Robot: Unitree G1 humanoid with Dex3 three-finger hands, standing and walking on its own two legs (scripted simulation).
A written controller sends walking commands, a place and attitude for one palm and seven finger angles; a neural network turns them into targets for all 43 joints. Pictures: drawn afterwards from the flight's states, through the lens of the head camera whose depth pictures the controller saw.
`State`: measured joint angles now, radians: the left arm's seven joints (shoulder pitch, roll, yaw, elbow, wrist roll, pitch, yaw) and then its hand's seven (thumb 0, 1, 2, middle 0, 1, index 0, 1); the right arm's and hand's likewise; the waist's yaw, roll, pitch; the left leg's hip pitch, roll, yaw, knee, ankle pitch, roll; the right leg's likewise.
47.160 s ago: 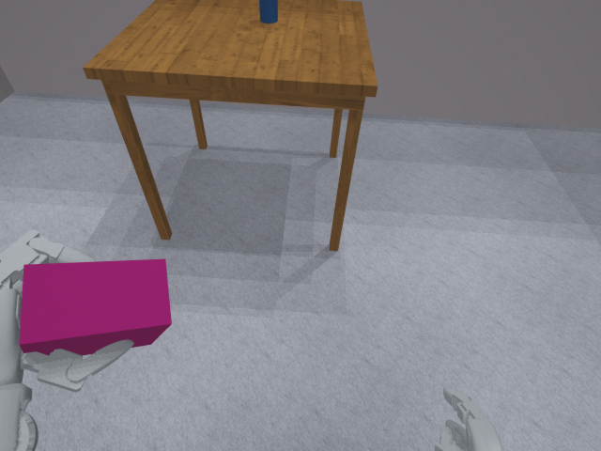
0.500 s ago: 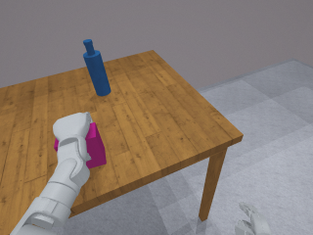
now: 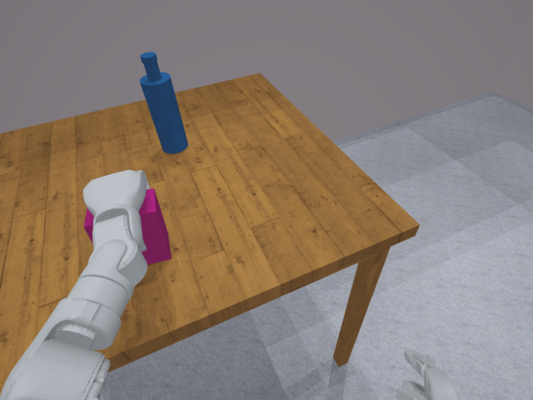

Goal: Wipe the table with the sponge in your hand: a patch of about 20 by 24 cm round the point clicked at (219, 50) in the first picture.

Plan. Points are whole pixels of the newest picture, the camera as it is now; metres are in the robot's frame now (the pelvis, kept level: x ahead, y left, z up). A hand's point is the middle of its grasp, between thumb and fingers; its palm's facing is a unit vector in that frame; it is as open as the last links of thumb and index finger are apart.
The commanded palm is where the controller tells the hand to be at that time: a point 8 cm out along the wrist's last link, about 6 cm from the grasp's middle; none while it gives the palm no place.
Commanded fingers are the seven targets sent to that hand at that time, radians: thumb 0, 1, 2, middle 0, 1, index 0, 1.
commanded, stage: wipe forward along the middle lane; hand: left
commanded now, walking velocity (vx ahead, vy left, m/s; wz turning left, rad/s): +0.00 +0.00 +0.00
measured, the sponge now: (134, 238) +0.36 +0.27 +0.04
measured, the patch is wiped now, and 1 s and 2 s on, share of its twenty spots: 1.00 1.00 1.00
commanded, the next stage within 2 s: slide back across to the first lane in 0.62 s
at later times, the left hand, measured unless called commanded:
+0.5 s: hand (131, 193) +0.43 +0.28 +0.09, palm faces -0.05 -0.03 -1.00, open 10.4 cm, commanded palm +0.41 +0.28 +0.13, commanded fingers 0.00 0.10 1.30 -1.20 -1.60 -1.20 -1.60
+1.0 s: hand (107, 184) +0.44 +0.33 +0.10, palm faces -0.06 -0.02 -1.00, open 10.4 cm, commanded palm +0.42 +0.33 +0.15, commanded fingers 0.00 0.10 1.30 -1.20 -1.60 -1.20 -1.60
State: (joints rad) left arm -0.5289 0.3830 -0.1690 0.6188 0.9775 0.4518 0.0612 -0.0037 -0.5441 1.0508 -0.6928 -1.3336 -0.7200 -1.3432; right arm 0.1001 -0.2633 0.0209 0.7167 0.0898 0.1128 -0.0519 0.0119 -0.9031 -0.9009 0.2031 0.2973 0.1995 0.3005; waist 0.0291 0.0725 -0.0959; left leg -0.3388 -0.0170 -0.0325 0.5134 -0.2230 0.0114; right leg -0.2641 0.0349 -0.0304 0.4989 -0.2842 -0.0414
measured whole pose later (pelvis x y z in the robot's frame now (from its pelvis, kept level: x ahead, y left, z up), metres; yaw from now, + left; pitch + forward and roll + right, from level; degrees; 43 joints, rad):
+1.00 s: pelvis +0.02 +0.02 +0.00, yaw -1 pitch +8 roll -1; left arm -0.73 0.54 0.00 0.95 1.03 0.27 0.08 0.00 -0.55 1.05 -0.70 -1.33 -0.72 -1.34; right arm 0.22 -0.28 -0.01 0.75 0.07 0.12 -0.03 0.01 -0.90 -0.90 0.20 0.30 0.20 0.30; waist -0.04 0.06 -0.11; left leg -0.41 -0.02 -0.01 0.53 -0.25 0.03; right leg -0.32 0.03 -0.01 0.46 -0.28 -0.02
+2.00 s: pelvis +0.02 +0.02 +0.00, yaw +0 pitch +4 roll -1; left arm -0.40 0.50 -0.02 0.53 0.97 0.29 0.05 -0.01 -0.53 1.05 -0.69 -1.34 -0.71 -1.35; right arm 0.14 -0.27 0.00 0.70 0.08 0.12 -0.02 0.01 -0.90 -0.90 0.20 0.30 0.20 0.30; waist 0.04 0.09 -0.08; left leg -0.32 -0.04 -0.03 0.48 -0.23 0.04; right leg -0.22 0.02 -0.03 0.42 -0.27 -0.01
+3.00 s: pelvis +0.01 +0.01 +0.00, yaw +0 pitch +0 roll -1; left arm -0.03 0.44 -0.07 0.06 0.95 0.42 0.04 -0.01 -0.52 1.05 -0.66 -1.36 -0.69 -1.37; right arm 0.06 -0.27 0.02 0.66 0.07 0.09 -0.03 0.01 -0.90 -0.90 0.20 0.30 0.20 0.30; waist 0.09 0.10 -0.08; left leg -0.26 -0.03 -0.03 0.51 -0.25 0.03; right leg -0.18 0.03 -0.02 0.47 -0.29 -0.03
